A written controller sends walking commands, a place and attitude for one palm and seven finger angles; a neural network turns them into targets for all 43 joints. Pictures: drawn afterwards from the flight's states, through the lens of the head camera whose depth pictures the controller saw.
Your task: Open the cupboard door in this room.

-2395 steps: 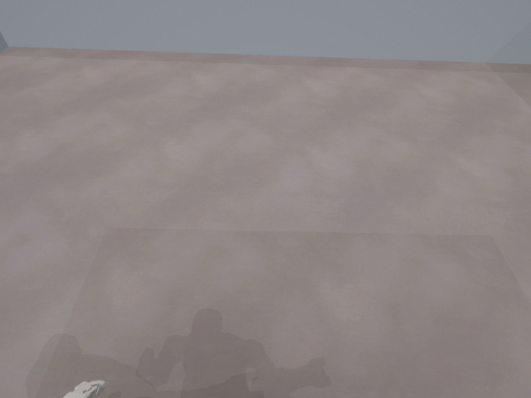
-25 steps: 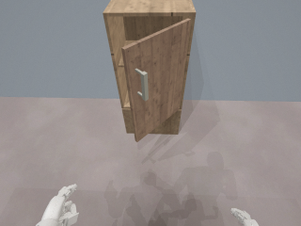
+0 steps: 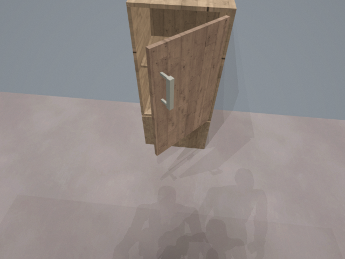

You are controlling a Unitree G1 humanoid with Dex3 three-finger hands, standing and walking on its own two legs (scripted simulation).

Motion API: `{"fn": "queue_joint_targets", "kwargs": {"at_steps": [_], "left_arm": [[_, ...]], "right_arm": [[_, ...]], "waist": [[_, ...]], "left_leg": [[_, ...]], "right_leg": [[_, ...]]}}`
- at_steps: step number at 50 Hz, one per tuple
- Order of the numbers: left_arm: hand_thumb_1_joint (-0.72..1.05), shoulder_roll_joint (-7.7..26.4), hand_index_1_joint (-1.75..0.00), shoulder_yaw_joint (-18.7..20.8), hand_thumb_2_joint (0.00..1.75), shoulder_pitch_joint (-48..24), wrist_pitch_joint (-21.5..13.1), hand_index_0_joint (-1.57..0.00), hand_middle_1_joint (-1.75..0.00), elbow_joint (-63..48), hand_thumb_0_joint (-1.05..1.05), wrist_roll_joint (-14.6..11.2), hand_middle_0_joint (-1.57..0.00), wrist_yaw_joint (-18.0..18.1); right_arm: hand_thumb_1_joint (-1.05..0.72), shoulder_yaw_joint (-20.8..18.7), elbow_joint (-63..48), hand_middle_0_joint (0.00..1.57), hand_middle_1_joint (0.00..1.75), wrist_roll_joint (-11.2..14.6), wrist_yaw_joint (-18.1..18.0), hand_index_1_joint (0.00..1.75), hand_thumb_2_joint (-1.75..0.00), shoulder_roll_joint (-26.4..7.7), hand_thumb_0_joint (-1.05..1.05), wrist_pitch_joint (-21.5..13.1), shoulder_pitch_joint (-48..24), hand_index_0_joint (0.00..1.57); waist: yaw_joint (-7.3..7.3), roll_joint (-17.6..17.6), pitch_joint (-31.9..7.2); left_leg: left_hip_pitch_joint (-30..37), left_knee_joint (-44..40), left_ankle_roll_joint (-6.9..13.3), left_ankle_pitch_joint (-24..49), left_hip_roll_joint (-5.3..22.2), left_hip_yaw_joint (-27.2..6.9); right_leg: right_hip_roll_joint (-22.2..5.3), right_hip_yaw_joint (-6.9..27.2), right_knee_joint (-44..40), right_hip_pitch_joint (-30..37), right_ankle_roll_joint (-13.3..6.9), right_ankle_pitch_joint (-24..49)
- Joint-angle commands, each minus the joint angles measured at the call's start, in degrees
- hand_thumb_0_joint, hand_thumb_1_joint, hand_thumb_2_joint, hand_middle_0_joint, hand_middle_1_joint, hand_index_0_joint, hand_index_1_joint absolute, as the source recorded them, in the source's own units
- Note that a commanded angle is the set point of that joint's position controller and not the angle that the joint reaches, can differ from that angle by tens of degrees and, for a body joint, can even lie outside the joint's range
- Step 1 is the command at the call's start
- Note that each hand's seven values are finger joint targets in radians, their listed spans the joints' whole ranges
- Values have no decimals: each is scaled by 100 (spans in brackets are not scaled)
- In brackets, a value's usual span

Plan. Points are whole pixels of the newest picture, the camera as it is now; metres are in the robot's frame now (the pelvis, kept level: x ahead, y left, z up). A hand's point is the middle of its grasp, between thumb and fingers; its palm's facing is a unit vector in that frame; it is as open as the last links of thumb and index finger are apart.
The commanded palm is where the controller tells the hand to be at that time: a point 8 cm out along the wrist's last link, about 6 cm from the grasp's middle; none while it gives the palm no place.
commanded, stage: let the arm hang, fingers relaxed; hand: left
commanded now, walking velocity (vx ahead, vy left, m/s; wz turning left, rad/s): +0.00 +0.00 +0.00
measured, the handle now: (166, 91) +0.66 +0.06 -0.02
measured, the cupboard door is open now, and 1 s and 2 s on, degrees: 47 47 47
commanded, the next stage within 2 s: look to check the result in 0.40 s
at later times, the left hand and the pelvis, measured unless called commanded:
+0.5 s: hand out of the picture +0.05 +0.17 -0.17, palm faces +0.01 -0.98 -0.21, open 7.4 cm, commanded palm none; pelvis +0.02 -0.01 +0.00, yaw -1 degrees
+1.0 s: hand out of the picture +0.05 +0.19 -0.17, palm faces +0.00 -0.97 -0.25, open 7.4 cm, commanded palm none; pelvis +0.03 -0.01 +0.00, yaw -1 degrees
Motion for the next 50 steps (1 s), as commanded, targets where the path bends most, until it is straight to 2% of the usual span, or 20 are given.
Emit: {"fn": "queue_joint_targets", "kwargs": {"at_steps": [1, 3, 9, 13, 14, 25, 28, 37, 41, 43, 46, 50], "left_arm": [[90, 564, -30, 87, 90, 200, -98, -20, -30, -188, 0, -12, -20, 40], [90, 516, -30, 78, 90, 171, -112, -20, -30, -209, 0, -11, -20, 54], [90, 482, -30, 64, 90, 0, -130, -20, -30, -284, 0, -1, -20, 89], [90, 499, -30, 76, 90, -36, -152, -20, -30, -309, 0, 0, -20, 101], [90, 494, -30, 75, 90, -49, -153, -20, -30, -308, 0, -1, -20, 100], [90, 568, -30, 124, 90, -55, -186, -20, -30, -329, 0, 0, -20, 123], [90, 525, -30, 114, 90, -41, -186, -20, -30, -309, 0, -9, -20, 120], [90, 577, -30, 107, 90, -48, -172, -20, -30, -265, 0, -15, -20, 110], [90, 609, -30, 111, 90, -66, -169, -20, -30, -265, 0, -14, -20, 111], [90, 625, -30, 110, 90, -70, -174, -20, -30, -285, 0, -16, -20, 110], [90, 618, -30, 95, 90, -103, -163, -20, -30, -274, 0, -16, -20, 101], [90, 666, -30, 111, 90, -105, -180, -20, -30, -284, 0, -8, -20, 94]], "right_arm": [[-90, -144, -271, 20, 30, 26, -74, 30, -90, -798, 0, -155, -16, 20], [-90, -142, -238, 20, 30, 26, -69, 30, -90, -749, 0, -156, -31, 20], [-90, -125, -165, 20, 30, 33, -57, 30, -90, -646, 0, -145, -86, 20], [-90, -117, -161, 20, 30, 28, -55, 30, -90, -651, 0, -164, -156, 20], [-90, -120, -154, 20, 30, 27, -55, 30, -90, -658, 0, -162, -188, 20], [-90, -151, -182, 20, 30, 51, -89, 30, -90, -767, 0, -171, -262, 20], [-90, -148, -163, 20, 30, 42, -100, 30, -90, -773, 0, -175, -249, 20], [-90, -148, -153, 20, 30, 48, -106, 30, -90, -817, 0, -169, -255, 20], [-90, -147, -157, 20, 30, 53, -106, 30, -90, -838, 0, -167, -269, 20], [-90, -146, -143, 20, 30, 48, -104, 30, -90, -873, 0, -171, -269, 20], [-90, -136, -146, 20, 30, 43, -95, 30, -90, -865, 0, -163, -315, 20], [-90, -145, -165, 20, 30, 47, -89, 30, -90, -918, 0, -177, -349, 20]], "waist": [[54, 0, -160], [42, -98, -219], [-12, -216, 39], [-12, -133, -28], [-7, -21, -2], [-13, -49, -125], [-32, -18, -167], [-25, -29, -138], [-27, -141, -106], [-27, -121, -151], [-25, 29, -21], [-9, -91, -151]], "left_leg": [[93, -725, 276, -351, 704, -824], [232, -670, 250, -125, 683, -736], [385, -591, 184, 233, 647, -556], [472, -569, 170, 451, 643, -505], [480, -558, 154, 422, 630, -463], [611, -386, 123, 597, 603, -330], [673, -387, 126, 625, 630, -321], [717, -451, 144, 607, 665, -356], [732, -461, 149, 601, 672, -350], [742, -473, 145, 596, 673, -358], [724, -541, 148, 504, 682, -397], [799, -562, 160, 556, 694, -425]], "right_leg": [[-887, 819, -671, -115, -45, -289], [-909, 810, -692, -126, -11, -134], [-969, 840, -811, -323, 66, 114], [-986, 875, -805, -232, 92, 385], [-1007, 879, -828, -248, 102, 389], [-1038, 902, -894, -58, 237, 1069], [-1044, 911, -897, -26, 214, 1130], [-1010, 897, -922, -21, 193, 959], [-1014, 884, -939, -21, 210, 982], [-1015, 894, -946, 21, 209, 971], [-998, 900, -975, -95, 158, 673], [-986, 922, -993, -34, 156, 663]]}}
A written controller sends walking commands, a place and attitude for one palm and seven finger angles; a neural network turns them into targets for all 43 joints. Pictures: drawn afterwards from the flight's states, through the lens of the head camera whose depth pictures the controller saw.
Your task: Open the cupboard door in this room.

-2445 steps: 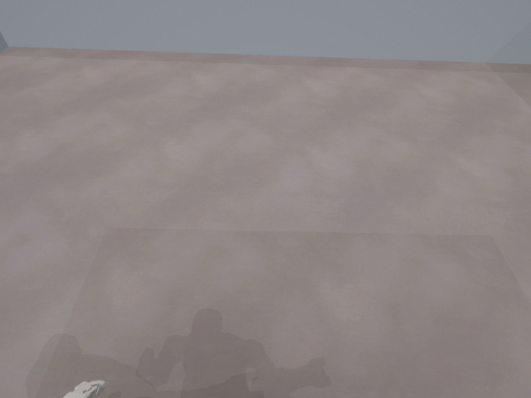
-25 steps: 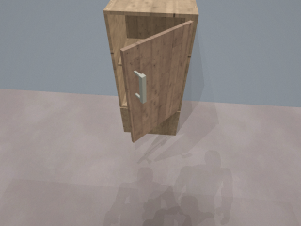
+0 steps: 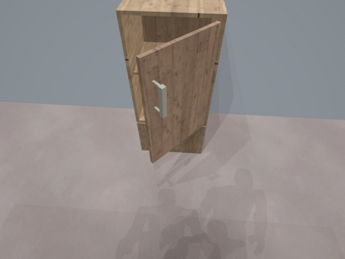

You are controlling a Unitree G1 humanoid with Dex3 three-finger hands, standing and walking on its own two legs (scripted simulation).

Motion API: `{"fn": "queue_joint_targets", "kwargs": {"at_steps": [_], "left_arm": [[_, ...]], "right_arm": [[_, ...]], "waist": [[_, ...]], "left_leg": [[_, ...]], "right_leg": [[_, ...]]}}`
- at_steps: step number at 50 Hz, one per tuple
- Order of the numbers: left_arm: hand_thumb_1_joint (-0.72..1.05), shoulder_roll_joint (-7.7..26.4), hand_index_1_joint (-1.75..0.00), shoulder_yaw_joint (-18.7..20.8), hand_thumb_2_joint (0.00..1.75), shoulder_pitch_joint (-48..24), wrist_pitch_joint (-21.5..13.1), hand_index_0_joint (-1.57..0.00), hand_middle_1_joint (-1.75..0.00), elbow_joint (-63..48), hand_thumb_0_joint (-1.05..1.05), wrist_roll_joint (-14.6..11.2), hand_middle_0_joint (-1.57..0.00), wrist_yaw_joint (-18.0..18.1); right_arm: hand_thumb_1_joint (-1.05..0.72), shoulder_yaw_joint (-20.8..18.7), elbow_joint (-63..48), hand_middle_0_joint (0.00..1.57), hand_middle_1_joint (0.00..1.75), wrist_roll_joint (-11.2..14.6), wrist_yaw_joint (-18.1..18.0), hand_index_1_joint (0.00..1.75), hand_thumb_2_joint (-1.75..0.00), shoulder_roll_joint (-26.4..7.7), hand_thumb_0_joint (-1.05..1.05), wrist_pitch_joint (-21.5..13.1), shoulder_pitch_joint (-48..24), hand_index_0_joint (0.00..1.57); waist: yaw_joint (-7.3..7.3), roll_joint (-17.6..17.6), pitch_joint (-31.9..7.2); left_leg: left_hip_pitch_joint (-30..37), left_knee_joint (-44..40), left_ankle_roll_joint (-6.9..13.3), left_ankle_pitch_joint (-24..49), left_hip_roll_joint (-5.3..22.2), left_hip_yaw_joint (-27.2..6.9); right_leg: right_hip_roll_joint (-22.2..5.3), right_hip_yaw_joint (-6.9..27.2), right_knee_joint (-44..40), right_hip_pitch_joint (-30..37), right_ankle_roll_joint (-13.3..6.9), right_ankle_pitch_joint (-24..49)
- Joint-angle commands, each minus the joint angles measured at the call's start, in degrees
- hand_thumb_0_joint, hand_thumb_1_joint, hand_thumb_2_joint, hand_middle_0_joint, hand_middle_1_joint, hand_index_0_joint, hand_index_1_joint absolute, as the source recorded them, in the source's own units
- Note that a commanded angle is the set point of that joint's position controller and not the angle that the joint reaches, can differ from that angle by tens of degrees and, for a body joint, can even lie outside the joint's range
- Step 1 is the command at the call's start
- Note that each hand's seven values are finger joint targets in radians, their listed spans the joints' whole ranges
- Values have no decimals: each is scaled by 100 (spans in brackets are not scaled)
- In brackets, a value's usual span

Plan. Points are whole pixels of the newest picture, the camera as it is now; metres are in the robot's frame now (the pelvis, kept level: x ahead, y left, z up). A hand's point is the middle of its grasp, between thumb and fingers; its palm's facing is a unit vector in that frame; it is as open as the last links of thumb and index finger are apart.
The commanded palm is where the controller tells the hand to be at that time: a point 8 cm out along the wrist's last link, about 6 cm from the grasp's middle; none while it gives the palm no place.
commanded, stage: look to check the result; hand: left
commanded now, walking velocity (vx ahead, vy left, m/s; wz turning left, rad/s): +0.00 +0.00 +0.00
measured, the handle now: (159, 99) +0.63 +0.09 -0.03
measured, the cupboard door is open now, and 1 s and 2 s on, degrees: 47 47 47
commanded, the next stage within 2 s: walk to a spot facing it in 0.02 s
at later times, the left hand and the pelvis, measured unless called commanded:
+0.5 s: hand out of the picture +0.03 +0.20 -0.18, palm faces -0.08 -0.97 -0.23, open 7.4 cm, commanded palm none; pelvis -0.01 +0.01 -0.01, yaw -8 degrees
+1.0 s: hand out of the picture +0.10 +0.17 -0.17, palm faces -0.30 -0.92 -0.26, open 7.4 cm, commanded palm none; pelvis -0.01 -0.01 -0.01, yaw -24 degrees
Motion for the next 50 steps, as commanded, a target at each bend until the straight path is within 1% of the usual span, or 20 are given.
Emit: {"fn": "queue_joint_targets", "kwargs": {"at_steps": [1, 7, 10, 18, 22, 25, 27, 29, 30, 31, 32, 33, 34, 35, 37, 40, 44, 47, 49, 50], "left_arm": [[90, 808, -30, 110, 90, 180, -65, -20, -30, -193, 0, -6, -20, 25], [90, 814, -30, 113, 90, 167, -73, -20, -30, -210, 0, -7, -20, 30], [90, 543, -30, 105, 90, 313, 27, -20, -30, -225, 0, -5, -20, 55], [90, 749, -30, 352, 90, 223, 221, -20, -30, -651, 0, 48, -20, -34], [90, 642, -30, 402, 90, 191, 269, -20, -30, -870, 0, 67, -20, -114], [90, 501, -30, 438, 90, 190, 309, -20, -30, -1003, 0, 64, -20, -187], [90, 482, -30, 454, 90, 139, 329, -20, -30, -1099, 0, 66, -20, -229], [90, 427, -30, 463, 90, 495, 295, -20, -30, -1022, 0, 71, -20, -252], [90, 550, -30, 505, 90, 873, 269, -20, -30, -948, 0, 112, -20, -236], [90, 1134, -30, 611, 90, 886, 225, -20, -30, -998, 0, 202, -20, -152], [90, 1365, -30, 640, 90, 780, 233, -20, -30, -1040, 0, 148, -20, -78], [90, 1383, -30, 630, 90, 527, 238, -20, -30, -1133, 0, 115, -20, -65], [90, 1188, -30, 612, 90, 179, 230, -20, -30, -1271, 0, 113, -20, -59], [90, 1076, -30, 603, 90, -25, 227, -20, -30, -1351, 0, 115, -20, -34], [90, 1044, -30, 571, 90, 31, 167, -20, -30, -1361, 0, 110, -20, -13], [90, 1133, -30, 604, 90, 394, 146, -20, -30, -1273, 0, 113, -20, -5], [90, 1226, -30, 647, 90, 424, 182, -20, -30, -1323, 0, 118, -20, -25], [90, 1208, -30, 656, 90, 192, 212, -20, -30, -1437, 0, 120, -20, -35], [90, 1125, -30, 621, 90, -137, 235, -20, -30, -1552, 0, 77, -20, -55], [90, 865, -30, 569, 90, -95, 238, -20, -30, -1636, 0, 40, -20, -74]], "right_arm": [[-90, -130, -224, 20, 30, 30, -48, 30, -90, -759, 0, -84, 118, 20], [-90, -126, -210, 20, 30, 27, -48, 30, -90, -763, 0, -104, 92, 20], [-90, -97, -182, 20, 30, 21, -82, 30, -90, -456, 0, -22, 317, 20], [-90, -347, -562, 20, 30, 1, -159, 30, -90, -698, 0, 95, 313, 20], [-90, -446, -779, 20, 30, -21, -173, 30, -90, -905, 0, 78, 330, 20], [-90, -507, -921, 20, 30, -47, -174, 30, -90, -1062, 0, 4, 341, 20], [-90, -513, -1029, 20, 30, -76, -169, 30, -90, -1069, 0, -17, 245, 20], [-90, -524, -1137, 20, 30, -66, -156, 30, -90, -1088, 0, -4, -26, 20], [-90, -526, -1264, 20, 30, -13, -142, 30, -90, -1031, 0, 38, -274, 20], [-90, -509, -1435, 20, 30, 56, -113, 30, -90, -632, 0, 93, -348, 20], [-90, -495, -1565, 20, 30, 27, -46, 30, -90, -647, 0, 130, -689, 20], [-90, -520, -1539, 20, 30, 35, -3, 30, -90, -700, 0, 162, -556, 20], [-90, -538, -1457, 20, 30, 38, 14, 30, -90, -667, 0, 183, -448, 20], [-90, -555, -1426, 20, 30, 23, 12, 30, -90, -638, 0, 181, -425, 20], [-90, -489, -1464, 20, 30, 35, 0, 30, -90, -542, 0, 134, -432, 20], [-90, -455, -1572, 20, 30, 76, -20, 30, -90, -446, 0, 106, -611, 20], [-90, -447, -1720, 20, 30, 109, -54, 30, -90, -464, 0, 87, -713, 20], [-90, -455, -1733, 20, 30, 134, -78, 30, -90, -505, 0, 54, -468, 20], [-90, -471, -1579, 20, 30, 135, -106, 30, -90, -593, 0, 8, 4, 20], [-90, -520, -1541, 20, 30, 96, -127, 30, -90, -941, 0, -51, 180, 20]], "waist": [[-8, -86, -90], [5, -45, -83], [-19, -92, -85], [-47, -21, -54], [-28, 570, -77], [37, 1115, -428], [63, 909, -543], [318, 459, -678], [518, -289, -582], [484, -2041, -350], [584, -1954, -14], [375, -1364, -10], [173, -981, -52], [93, -787, -70], [91, -577, -289], [262, -578, -576], [306, -873, -613], [122, -965, -654], [-155, -660, -740], [-190, 267, -935]], "left_leg": [[331, -247, 181, 659, 676, -557], [345, -255, 189, 789, 664, -551], [367, -17, 117, 728, 718, -317], [8, 341, 171, 102, 986, -126], [51, -145, 519, -441, 1581, -732], [167, -653, 1054, 22, 2344, -1194], [97, -491, 1089, 532, 2430, -919], [-268, 216, 751, 869, 2072, -180], [-842, 932, 401, 131, 1598, 206], [-1912, 2243, -178, -1628, 562, 859], [-2195, 3419, -245, -2458, 245, 478], [-2190, 3983, -220, -2250, 380, 73], [-2135, 4209, -227, -1932, 430, 32], [-2140, 4302, -241, -1702, 464, 20], [-2034, 3930, -322, -1668, 473, 69], [-1896, 3162, -367, -1777, 325, 191], [-1606, 2538, -339, -1774, 206, 132], [-1038, 1657, -300, -1525, 168, 58], [243, 366, -247, -632, 267, 63], [1168, -297, -5, -281, 1106, -781]], "right_leg": [[-1008, 717, -548, -519, 150, 677], [-1023, 720, -537, -478, 177, 891], [-997, 850, -400, -625, 217, 1176], [-869, 1274, 337, -1079, 16, 1267], [-428, 1067, 1164, -1618, 109, 338], [-273, 570, 2734, -1775, 245, -1483], [-440, 595, 2891, -1692, 260, -1693], [-445, 419, 1824, -928, 303, -892], [-508, 661, 747, -443, 285, 100], [-1764, 2767, -486, -293, -52, 510], [-2373, 3422, -633, -695, -406, 1500], [-2247, 3054, -478, -883, -749, 1142], [-1968, 2901, -435, -1091, -783, 508], [-1805, 2851, -300, -1053, -714, 789], [-1658, 2498, 80, -618, -768, 2222], [-1545, 2530, 366, 52, -753, 3427], [-1443, 2790, 433, 14, -755, 3582], [-1301, 2895, 573, -351, -583, 3457], [-974, 2704, 850, -1200, -191, 2731], [-397, 2214, 1361, -2119, 130, 1349]]}}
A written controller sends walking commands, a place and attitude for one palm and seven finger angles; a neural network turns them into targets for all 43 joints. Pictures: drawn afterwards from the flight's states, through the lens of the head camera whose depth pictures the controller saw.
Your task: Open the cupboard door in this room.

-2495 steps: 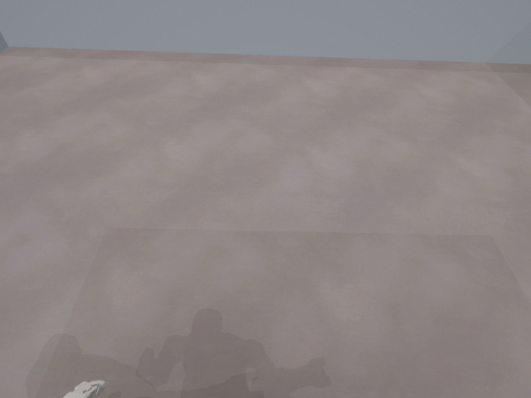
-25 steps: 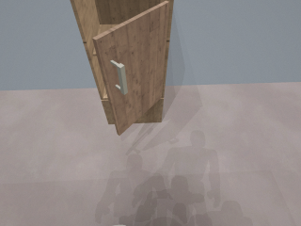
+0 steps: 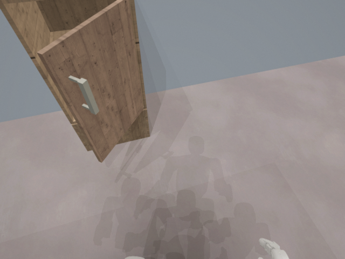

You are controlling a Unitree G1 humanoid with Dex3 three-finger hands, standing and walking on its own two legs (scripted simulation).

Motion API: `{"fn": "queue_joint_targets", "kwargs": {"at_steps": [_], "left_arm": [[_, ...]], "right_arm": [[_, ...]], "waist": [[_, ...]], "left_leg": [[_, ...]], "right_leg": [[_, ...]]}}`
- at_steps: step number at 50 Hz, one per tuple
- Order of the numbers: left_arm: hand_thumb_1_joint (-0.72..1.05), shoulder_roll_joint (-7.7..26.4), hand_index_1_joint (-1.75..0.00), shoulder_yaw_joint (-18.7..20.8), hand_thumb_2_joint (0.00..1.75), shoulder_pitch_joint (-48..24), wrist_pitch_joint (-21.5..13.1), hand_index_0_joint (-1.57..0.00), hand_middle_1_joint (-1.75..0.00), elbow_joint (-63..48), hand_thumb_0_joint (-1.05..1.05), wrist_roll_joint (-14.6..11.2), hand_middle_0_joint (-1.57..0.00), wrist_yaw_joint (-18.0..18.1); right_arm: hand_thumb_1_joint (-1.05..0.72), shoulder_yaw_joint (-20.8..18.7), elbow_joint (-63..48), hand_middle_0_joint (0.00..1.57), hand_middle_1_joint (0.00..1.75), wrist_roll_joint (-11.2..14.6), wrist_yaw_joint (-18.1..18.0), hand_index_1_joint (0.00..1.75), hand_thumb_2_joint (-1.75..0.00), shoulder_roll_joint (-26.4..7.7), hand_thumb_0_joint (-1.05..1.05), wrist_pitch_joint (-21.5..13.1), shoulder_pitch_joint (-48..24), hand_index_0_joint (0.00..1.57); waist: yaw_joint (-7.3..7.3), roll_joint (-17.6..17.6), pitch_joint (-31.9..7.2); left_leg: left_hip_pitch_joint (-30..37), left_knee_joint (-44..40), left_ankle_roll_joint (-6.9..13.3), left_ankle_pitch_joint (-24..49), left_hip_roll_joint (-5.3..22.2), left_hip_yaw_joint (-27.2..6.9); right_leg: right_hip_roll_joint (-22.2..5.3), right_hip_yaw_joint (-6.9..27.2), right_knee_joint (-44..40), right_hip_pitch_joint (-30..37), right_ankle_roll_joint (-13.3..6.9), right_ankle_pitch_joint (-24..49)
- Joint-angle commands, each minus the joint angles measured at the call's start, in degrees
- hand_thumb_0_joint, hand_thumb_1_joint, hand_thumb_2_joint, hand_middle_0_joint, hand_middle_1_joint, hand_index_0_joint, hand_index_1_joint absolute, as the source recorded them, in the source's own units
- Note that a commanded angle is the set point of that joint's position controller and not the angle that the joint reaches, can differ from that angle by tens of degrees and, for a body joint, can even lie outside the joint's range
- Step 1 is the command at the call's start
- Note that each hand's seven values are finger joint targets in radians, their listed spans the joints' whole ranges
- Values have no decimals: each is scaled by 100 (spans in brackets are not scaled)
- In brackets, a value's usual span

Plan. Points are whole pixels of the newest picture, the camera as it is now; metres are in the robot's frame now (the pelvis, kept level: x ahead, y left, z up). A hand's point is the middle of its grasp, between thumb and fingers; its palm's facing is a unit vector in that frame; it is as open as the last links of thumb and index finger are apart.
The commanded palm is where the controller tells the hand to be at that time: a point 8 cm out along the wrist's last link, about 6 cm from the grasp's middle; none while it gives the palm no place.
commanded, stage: walk to a spot facing it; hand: left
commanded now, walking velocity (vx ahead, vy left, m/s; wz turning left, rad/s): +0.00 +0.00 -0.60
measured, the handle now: (84, 95) +0.56 +0.34 -0.02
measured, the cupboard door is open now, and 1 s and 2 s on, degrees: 47 47 47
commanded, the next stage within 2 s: none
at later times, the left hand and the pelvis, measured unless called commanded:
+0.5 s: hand (110, 257) +0.13 +0.18 -0.17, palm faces -0.29 -0.92 -0.27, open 7.4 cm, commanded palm none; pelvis +0.00 -0.01 -0.01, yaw -18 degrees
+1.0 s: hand (152, 229) +0.21 +0.08 -0.16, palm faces -0.53 -0.81 -0.25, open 7.4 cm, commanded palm none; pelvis +0.03 -0.06 +0.00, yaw -35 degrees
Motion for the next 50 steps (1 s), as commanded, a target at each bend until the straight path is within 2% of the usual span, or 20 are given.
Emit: {"fn": "queue_joint_targets", "kwargs": {"at_steps": [1, 3, 7, 10, 12, 14, 16, 17, 22, 25, 26, 27, 29, 33, 36, 39, 40, 42, 44, 50], "left_arm": [[90, 522, -30, 98, 90, -117, -70, -20, -30, -688, 0, -120, -20, -63], [90, 745, -30, 148, 90, -347, -84, -20, -30, -832, 0, -14, -20, -132], [90, 576, -30, 109, 90, -438, 3, -20, -30, -814, 0, -26, -20, -282], [90, 567, -30, 68, 90, -325, -64, -20, -30, -794, 0, -24, -20, -338], [90, 704, -30, 140, 90, 152, -90, -20, -30, -631, 0, -50, -20, -335], [90, 1811, -30, 342, 90, 636, -152, -20, -30, -529, 0, 33, -20, -146], [90, 1857, -30, 305, 90, 343, -83, -20, -30, -610, 0, -4, -20, -90], [90, 1482, -30, 283, 90, -114, -62, -20, -30, -732, 0, 35, -20, -58], [90, 1353, -30, 185, 90, -356, -63, -20, -30, -775, 0, 39, -20, -27], [90, 1230, -30, 143, 90, -548, -13, -20, -30, -774, 0, -13, -20, -58], [90, 967, -30, 87, 90, -604, 17, -20, -30, -886, 0, -63, -20, -86], [90, 608, -30, 1, 90, -522, 39, -20, -30, -999, 0, -118, -20, -148], [90, 925, -30, 98, 90, -760, -5, -20, -30, -1105, 0, -51, -20, -247], [90, 535, -30, 30, 90, -698, 51, -20, -30, -891, 0, -15, -20, -378], [90, 414, -30, -35, 90, -968, -57, -20, -30, -931, 0, -25, -20, -443], [90, 473, -30, -9, 90, -761, -145, -20, -30, -821, 0, -24, -20, -453], [90, 675, -30, 53, 90, -254, -185, -20, -30, -656, 0, -7, -20, -417], [90, 1817, -30, 348, 90, 958, -244, -20, -30, -271, 0, -5, -20, -213], [90, 1536, -30, 275, 90, 658, -299, -20, -30, -343, 0, -42, -20, -109], [90, 1174, -30, 170, 90, 171, -481, -20, -30, -366, 0, 1, -20, -122]], "right_arm": [[-90, -299, -209, 20, 30, -105, -119, 30, -90, -1467, 0, -217, 1034, 20], [-90, -233, -371, 20, 30, -192, -157, 30, -90, -1373, 0, -172, 954, 20], [-90, -174, -470, 20, 30, -231, -121, 30, -90, -1120, 0, -176, 578, 20], [-90, -258, -464, 20, 30, -209, -100, 30, -90, -1340, 0, -149, 791, 20], [-90, -286, -516, 20, 30, -134, -49, 30, -90, -1359, 0, -107, 658, 20], [-90, -158, -911, 20, 30, -13, 30, 30, -90, -676, 0, -64, 312, 20], [-90, -128, -888, 20, 30, 21, 74, 30, -90, -795, 0, -30, 415, 20], [-90, -173, -734, 20, 30, -24, 60, 30, -90, -852, 0, -15, 342, 20], [-90, -81, -488, 20, 30, -13, 88, 30, -90, -541, 0, -57, 744, 20], [-90, -106, -284, 20, 30, 2, 34, 30, -90, -627, 0, -103, 1351, 20], [-90, -160, -230, 20, 30, -42, -17, 30, -90, -992, 0, -162, 1609, 20], [-90, -279, -294, 20, 30, -160, -33, 30, -90, -1601, 0, -203, 1578, 20], [-90, -220, -527, 20, 30, -191, -106, 30, -90, -1625, 0, -220, 1162, 20], [-90, -135, -480, 20, 30, -235, -43, 30, -90, -1269, 0, -240, 964, 20], [-90, -192, -285, 20, 30, -235, -10, 30, -90, -1365, 0, -251, 1481, 20], [-90, -231, -224, 20, 30, -196, 56, 30, -90, -1425, 0, -253, 1553, 20], [-90, -223, -274, 20, 30, -159, 91, 30, -90, -1345, 0, -258, 1406, 20], [-90, -59, -901, 20, 30, -63, 172, 30, -90, -731, 0, -255, 181, 20], [-90, -119, -924, 20, 30, -59, 230, 30, -90, -934, 0, -292, 121, 20], [-90, -139, -624, 20, 30, -96, 341, 30, -90, -580, 0, -288, 220, 20]], "waist": [[-424, 2129, -966], [-363, 1120, -544], [-175, 1898, -387], [-240, 1549, -800], [57, 993, -798], [371, -1878, -774], [216, -1245, -582], [63, -1249, -526], [-174, -507, -783], [-477, -380, -785], [-594, 488, -811], [-559, 2318, -640], [-350, 1129, -315], [-220, 1491, -344], [-511, 1594, -703], [-384, 1252, -701], [-133, 871, -814], [707, -1841, -503], [368, -1051, -184], [-57, -549, -163]], "left_leg": [[2176, -2113, 910, 2034, 2434, -2232], [1146, -1897, 1539, 3034, 2762, -1964], [923, -1344, 920, 4061, 1706, -173], [1192, -712, 612, 3825, 1526, 184], [341, -122, 362, 2525, 1364, 385], [-1521, 2396, -171, -1812, 182, 723], [-1512, 2977, -38, -1600, 511, 15], [-1419, 2970, -45, -1140, 474, 0], [-310, 858, -99, -519, 164, 326], [905, -711, -39, 345, 96, 299], [1474, -1600, 187, 13, 750, -461], [1531, -2487, 738, -401, 2334, -2272], [213, -2485, 1357, 454, 2736, -2098], [616, -1918, 803, 1691, 1718, -218], [1309, -1665, 740, 1553, 1741, 99], [915, -1172, 560, 885, 1778, 388], [327, -482, 340, 543, 1506, 709], [-2694, 2285, -166, -1985, 359, 1022], [-2988, 2896, -82, -1009, 791, 39], [-1376, 1206, -228, 171, 484, 382]], "right_leg": [[-36, -294, 1636, -1763, 325, -1580], [-490, -668, 3296, -1668, 515, -1944], [-647, -1162, 2609, -1265, 534, -1503], [-376, -1684, 1063, -447, 453, -815], [-401, -1656, 10, 690, 329, 419], [-2723, 1847, -1194, 1299, -760, 2749], [-2710, 1612, -1193, 514, -1214, 669], [-2134, 1537, -1192, 266, -1019, 311], [-1662, 918, -662, 76, -782, 1570], [-1353, 888, -453, -736, -360, 532], [-842, 457, 98, -1468, -60, -321], [-102, -581, 1662, -2273, 326, -1673], [-657, -684, 3216, -1644, 465, -1619], [-703, -1296, 2630, -1424, 537, -1109], [-564, -1728, 1513, -1105, 450, -1256], [-442, -1936, 124, -39, 306, -820], [-466, -1743, -488, 886, 153, -459], [-2843, 2139, -1742, 2274, -1036, -455], [-2704, 1817, -1783, 1773, -1256, -1378], [-1783, 505, -1528, 701, -878, 354]]}}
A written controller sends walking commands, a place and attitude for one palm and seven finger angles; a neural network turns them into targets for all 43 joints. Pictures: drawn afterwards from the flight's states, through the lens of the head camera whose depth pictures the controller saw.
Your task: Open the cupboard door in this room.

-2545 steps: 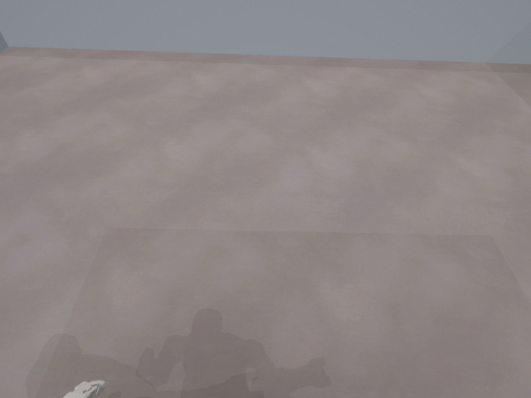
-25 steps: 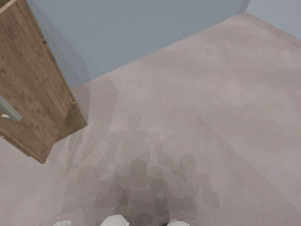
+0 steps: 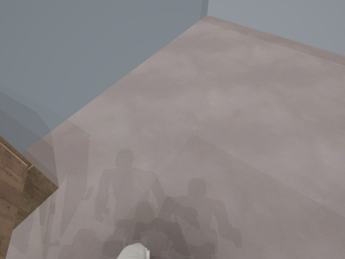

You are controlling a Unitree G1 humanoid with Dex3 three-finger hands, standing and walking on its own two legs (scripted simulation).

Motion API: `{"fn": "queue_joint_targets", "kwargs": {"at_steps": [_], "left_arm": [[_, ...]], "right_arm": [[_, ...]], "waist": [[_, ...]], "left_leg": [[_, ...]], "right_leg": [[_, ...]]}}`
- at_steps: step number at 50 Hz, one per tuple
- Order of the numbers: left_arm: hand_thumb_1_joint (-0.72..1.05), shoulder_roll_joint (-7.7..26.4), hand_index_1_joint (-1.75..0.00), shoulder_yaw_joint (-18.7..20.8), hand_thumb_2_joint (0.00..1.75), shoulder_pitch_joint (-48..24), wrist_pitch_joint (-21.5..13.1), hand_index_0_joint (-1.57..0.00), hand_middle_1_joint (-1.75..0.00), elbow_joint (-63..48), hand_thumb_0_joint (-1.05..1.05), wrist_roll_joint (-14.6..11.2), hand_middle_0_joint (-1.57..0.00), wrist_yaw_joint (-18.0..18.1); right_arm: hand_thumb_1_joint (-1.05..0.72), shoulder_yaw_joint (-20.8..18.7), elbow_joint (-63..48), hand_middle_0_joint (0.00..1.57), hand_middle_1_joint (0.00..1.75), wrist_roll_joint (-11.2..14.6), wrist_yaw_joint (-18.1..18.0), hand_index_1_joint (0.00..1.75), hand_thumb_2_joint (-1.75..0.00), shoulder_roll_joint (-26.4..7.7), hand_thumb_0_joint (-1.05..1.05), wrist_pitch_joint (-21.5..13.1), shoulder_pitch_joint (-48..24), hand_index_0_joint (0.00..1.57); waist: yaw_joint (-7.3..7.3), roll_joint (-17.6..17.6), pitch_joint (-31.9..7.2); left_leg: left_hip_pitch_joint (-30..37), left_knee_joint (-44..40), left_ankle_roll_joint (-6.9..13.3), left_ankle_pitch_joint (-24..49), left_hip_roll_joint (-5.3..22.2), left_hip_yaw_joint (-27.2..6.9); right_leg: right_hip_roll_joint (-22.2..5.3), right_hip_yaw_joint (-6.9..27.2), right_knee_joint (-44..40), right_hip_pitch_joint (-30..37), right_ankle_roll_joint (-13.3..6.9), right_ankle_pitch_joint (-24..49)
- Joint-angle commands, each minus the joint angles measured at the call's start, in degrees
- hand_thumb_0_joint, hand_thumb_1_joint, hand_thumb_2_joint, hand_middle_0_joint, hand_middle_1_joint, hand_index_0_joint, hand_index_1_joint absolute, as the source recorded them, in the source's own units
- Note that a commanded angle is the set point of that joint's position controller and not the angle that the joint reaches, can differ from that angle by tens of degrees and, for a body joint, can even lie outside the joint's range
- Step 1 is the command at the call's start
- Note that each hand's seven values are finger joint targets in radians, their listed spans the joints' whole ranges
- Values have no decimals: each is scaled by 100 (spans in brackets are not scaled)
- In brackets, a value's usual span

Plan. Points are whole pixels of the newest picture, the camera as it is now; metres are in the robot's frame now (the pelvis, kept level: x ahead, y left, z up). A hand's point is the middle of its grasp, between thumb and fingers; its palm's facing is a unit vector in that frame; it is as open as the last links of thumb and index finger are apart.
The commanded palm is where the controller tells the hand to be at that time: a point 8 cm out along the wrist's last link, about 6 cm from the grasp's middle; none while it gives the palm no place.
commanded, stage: walk to a spot facing it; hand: left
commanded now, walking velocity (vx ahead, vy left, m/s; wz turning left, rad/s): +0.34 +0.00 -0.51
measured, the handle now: out of the picture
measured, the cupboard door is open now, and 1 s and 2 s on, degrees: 47 47 47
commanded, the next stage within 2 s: turn to face it in 1.32 s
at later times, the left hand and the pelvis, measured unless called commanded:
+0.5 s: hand (131, 181) +0.35 +0.16 -0.15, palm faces -0.30 -0.93 -0.20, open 7.4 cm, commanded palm none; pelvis +0.17 +0.00 +0.00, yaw -16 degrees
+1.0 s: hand (152, 165) +0.43 +0.10 -0.19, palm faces -0.28 -0.95 -0.17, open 7.3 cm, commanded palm none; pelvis +0.40 -0.08 -0.01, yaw -21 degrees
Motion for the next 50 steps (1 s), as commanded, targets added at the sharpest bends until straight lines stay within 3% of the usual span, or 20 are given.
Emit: {"fn": "queue_joint_targets", "kwargs": {"at_steps": [1, 4, 7, 8, 9, 10, 13, 17, 24, 27, 28, 29, 30, 33, 35, 43, 46, 47, 49, 50], "left_arm": [[90, 1237, -30, 294, 90, 215, -161, -20, -30, -218, 0, 5, -20, 29], [90, 1237, -30, 302, 90, 251, -149, -20, -30, -170, 0, -2, -20, -9], [90, 978, -30, 259, 90, -67, -138, -20, -30, -238, 0, -16, -20, -26], [90, 637, -30, 189, 90, -23, -131, -20, -30, -303, 0, -49, -20, -66], [90, 390, -30, 100, 90, 55, -137, -20, -30, -440, 0, -90, -20, -102], [90, 581, -30, 104, 90, -318, -161, -20, -30, -547, 0, -41, -20, -104], [90, 490, -30, 183, 90, -500, -127, -20, -30, -413, 0, 57, -20, -212], [90, 173, -30, 62, 90, -431, 8, -20, -30, -355, 0, 53, -20, -330], [90, 188, -30, 12, 90, -1204, 24, -20, -30, -462, 0, 34, -20, -308], [90, 527, -30, 131, 90, -112, -42, -20, -30, -57, 0, 46, -20, -239], [90, 999, -30, 250, 90, 818, -123, -20, -30, 209, 0, 81, -20, -163], [90, 1644, -30, 415, 90, 1564, -136, -20, -30, 399, 0, 20, -20, -61], [90, 1578, -30, 390, 90, 1422, -104, -20, -30, 422, 0, -81, -20, 34], [90, 837, -30, 155, 90, 71, -129, -20, -30, 85, 0, -69, -20, 101], [90, 638, -30, 108, 90, -74, -233, -20, -30, 114, 0, -27, -20, 101], [90, 680, -30, 123, 90, 508, -392, -20, -30, 572, 0, -46, -20, 44], [90, 660, -30, 109, 90, 469, -374, -20, -30, 625, 0, -58, -20, 60], [90, 498, -30, 84, 90, 409, -371, -20, -30, 559, 0, -64, -20, 49], [90, 231, -30, -42, 90, 359, -398, -20, -30, 268, 0, -94, -20, -2], [90, 352, -30, -20, 90, -23, -375, -20, -30, 130, 0, -58, -20, 6]], "right_arm": [[-90, -102, -764, 20, 30, 50, 42, 30, -90, -248, 0, -336, -629, 20], [-90, -109, -788, 20, 30, 61, 25, 30, -90, -269, 0, -417, -680, 20], [-90, -166, -435, 20, 30, 54, -102, 30, -90, -559, 0, -542, 299, 20], [-90, -296, -193, 20, 30, -16, -191, 30, -90, -1086, 0, -589, 1072, 20], [-90, -371, -102, 20, 30, -131, -230, 30, -90, -1596, 0, -606, 1832, 20], [-90, -326, -125, 20, 30, -82, -251, 30, -90, -1519, 0, -530, 1759, 20], [-90, -120, -338, 20, 30, -90, -218, 30, -90, -808, 0, -587, 733, 20], [-90, -53, -105, 20, 30, -42, -241, 30, -90, -589, 0, -685, 829, 20], [-90, -70, 170, 20, 30, -77, -167, 30, -90, -663, 0, -575, 1158, 20], [-90, -31, 230, 20, 30, -36, -148, 30, -90, -609, 0, -526, 974, 20], [-90, 19, 164, 20, 30, 54, -101, 30, -90, -400, 0, -546, 871, 20], [-90, 80, -93, 20, 30, 138, -84, 30, -90, -59, 0, -561, 748, 20], [-90, 5, -125, 20, 30, 107, -88, 30, -90, -353, 0, -523, 360, 20], [-90, -32, 132, 20, 30, 35, -85, 30, -90, -189, 0, -442, 367, 20], [-90, -6, 323, 20, 30, -1, -49, 30, -90, 40, 0, -368, 659, 20], [-90, -7, 33, 20, 30, 25, 62, 30, -90, 181, 0, -500, -266, 20], [-90, -62, 198, 20, 30, 8, 10, 30, -90, -42, 0, -579, 222, 20], [-90, -140, 419, 20, 30, -26, -44, 30, -90, -354, 0, -623, 909, 20], [-90, -305, 688, 20, 30, -109, -161, 30, -90, -1164, 0, -574, 2215, 20], [-90, -280, 596, 20, 30, -67, -172, 30, -90, -1073, 0, -522, 2007, 20]], "waist": [[167, -843, -180], [156, -895, -115], [-386, -350, -345], [-715, 856, -783], [-904, 2180, -1198], [-858, 1322, -766], [-310, 941, 167], [-114, 1001, -272], [-233, 687, -83], [378, 96, -521], [802, -855, -1036], [1007, -2338, -1448], [943, -1525, -1009], [176, -972, -176], [-69, -809, -225], [107, -513, -104], [-242, -365, -225], [-554, 242, -537], [-911, 1680, -1344], [-845, 999, -759]], "left_leg": [[-156, -1196, -58, 494, -136, 50], [490, -1899, 0, 673, -344, 107], [2514, -3077, 98, 927, -283, 53], [3654, -3530, 443, -100, 715, -1275], [4052, -4411, 1116, -1007, 2341, -3373], [3528, -4613, 1460, -1323, 2601, -3695], [1771, -4892, 1182, -852, 1868, -2274], [2186, -4639, 895, 1211, 1201, -392], [1968, -4504, 907, 1467, 1366, 224], [1392, -2902, 610, 2127, 972, 699], [257, -1237, 382, 1759, 519, 1161], [-1099, 592, 175, -1267, -291, 1004], [-1440, 1308, 281, -1121, -9, 99], [-829, 807, 163, -10, 491, -187], [-172, 130, 128, 267, 391, -15], [133, -2137, 138, 1135, 20, 311], [1413, -2956, 282, 1442, -192, 443], [2636, -3151, 505, 1417, 67, -12], [4198, -4088, 1722, 1224, 2331, -3052], [3700, -4194, 1834, 944, 2371, -3041]], "right_leg": [[-1256, 1521, -1354, 278, -944, 513], [-1176, 1659, -1263, 4, -873, 170], [-706, 1281, -324, -1070, -518, 39], [-116, 759, 1184, -1969, -241, -304], [409, -114, 3276, -2827, 58, -1812], [-90, 316, 3953, -3053, -6, -1619], [-602, 183, 4441, -2967, 84, -503], [-634, -261, 3117, -2510, 241, 182], [-454, -772, 1039, -1310, 145, 428], [-151, -831, 263, 753, -97, 463], [-1030, 367, -177, 2255, -507, -325], [-2574, 2931, -1220, 2960, -1118, -529], [-2606, 3087, -1519, 2466, -1274, -383], [-1958, 1486, -1665, 492, -982, -68], [-1646, 845, -1691, 55, -900, 703], [-1475, 580, -1451, 644, -835, 1560], [-1230, 249, -602, 288, -579, 2006], [-931, -12, 544, -418, -381, 2117], [91, -479, 3860, -2409, 8, -1476], [-259, -54, 4437, -2823, -17, -1329]]}}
